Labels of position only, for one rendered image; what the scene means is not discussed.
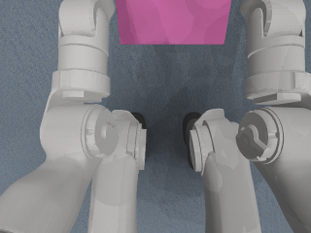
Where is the robot right forearm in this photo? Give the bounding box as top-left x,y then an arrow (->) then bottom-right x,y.
240,0 -> 311,111

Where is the right robot thigh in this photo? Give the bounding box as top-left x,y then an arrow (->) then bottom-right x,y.
190,117 -> 261,233

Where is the robot left upper arm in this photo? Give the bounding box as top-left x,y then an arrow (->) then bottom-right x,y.
0,104 -> 120,233

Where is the robot left forearm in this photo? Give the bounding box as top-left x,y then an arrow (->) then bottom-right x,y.
40,0 -> 116,129

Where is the robot left shin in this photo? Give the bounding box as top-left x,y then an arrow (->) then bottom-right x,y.
112,110 -> 139,126

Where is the robot right upper arm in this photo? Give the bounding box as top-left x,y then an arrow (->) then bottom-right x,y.
235,107 -> 311,233

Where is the carton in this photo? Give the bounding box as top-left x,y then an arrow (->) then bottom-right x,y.
116,0 -> 231,45

